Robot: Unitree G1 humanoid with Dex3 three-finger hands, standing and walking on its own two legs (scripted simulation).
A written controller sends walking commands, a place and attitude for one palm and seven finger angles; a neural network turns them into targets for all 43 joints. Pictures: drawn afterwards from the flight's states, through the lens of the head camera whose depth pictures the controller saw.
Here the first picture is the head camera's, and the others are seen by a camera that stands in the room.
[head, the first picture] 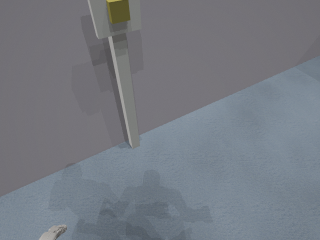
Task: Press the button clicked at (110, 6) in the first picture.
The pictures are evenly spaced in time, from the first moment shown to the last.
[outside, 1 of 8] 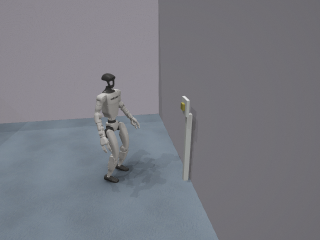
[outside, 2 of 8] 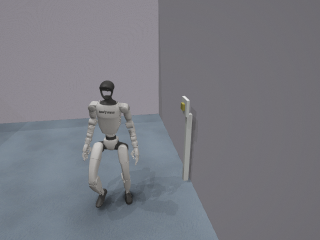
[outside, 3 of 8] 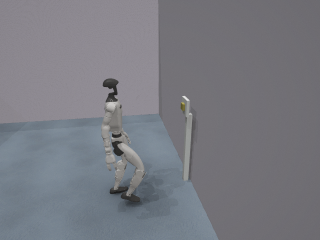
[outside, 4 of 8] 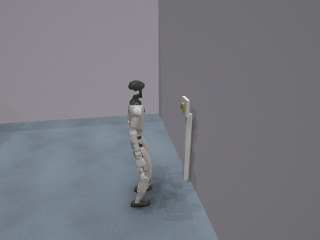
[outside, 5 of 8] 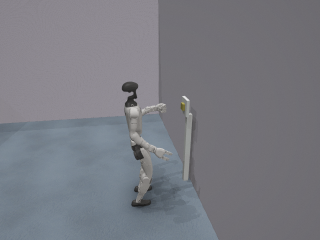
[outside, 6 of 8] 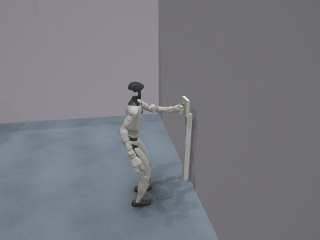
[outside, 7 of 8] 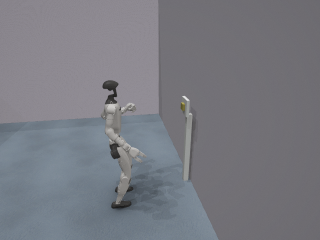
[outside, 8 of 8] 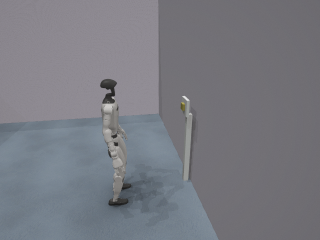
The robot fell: no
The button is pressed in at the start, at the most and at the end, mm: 0 13 0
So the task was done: yes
